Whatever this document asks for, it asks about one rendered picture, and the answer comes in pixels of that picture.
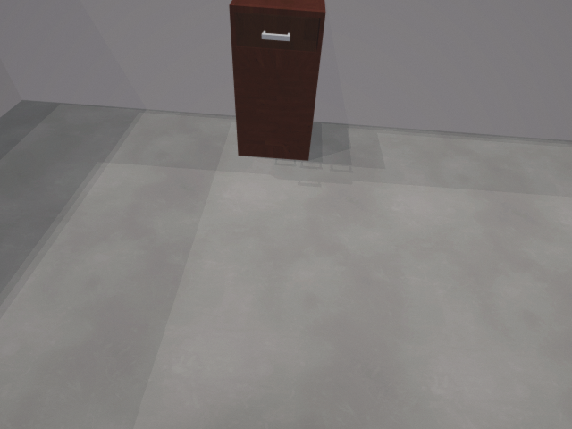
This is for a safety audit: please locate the cabinet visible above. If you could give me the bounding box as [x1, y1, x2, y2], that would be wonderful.
[229, 0, 325, 161]

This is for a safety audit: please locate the handle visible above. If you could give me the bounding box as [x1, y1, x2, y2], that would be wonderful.
[262, 31, 290, 41]

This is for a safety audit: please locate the drawer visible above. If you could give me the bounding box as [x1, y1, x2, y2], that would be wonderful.
[235, 12, 319, 52]

